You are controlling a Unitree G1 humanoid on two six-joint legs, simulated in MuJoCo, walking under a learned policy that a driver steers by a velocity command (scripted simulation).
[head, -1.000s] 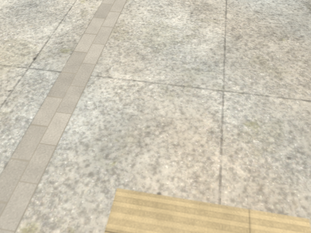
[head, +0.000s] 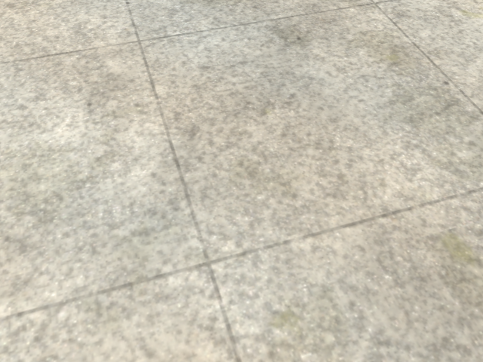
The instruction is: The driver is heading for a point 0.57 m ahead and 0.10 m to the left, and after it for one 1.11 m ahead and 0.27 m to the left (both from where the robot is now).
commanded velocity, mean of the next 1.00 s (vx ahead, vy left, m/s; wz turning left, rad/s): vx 0.45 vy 0.00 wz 0.24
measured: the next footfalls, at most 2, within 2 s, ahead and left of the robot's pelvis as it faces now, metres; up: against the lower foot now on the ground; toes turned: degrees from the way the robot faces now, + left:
right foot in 0.40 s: +0.37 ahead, -0.15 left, +0.00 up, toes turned +0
left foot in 0.90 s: +0.60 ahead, +0.14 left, +0.00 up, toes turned +18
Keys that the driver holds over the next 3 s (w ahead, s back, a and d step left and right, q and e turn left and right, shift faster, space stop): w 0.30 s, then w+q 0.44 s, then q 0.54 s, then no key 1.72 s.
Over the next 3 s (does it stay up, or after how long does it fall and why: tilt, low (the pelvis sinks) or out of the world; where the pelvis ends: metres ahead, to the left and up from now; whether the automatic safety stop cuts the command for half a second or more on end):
stays up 0.57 0.03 0.00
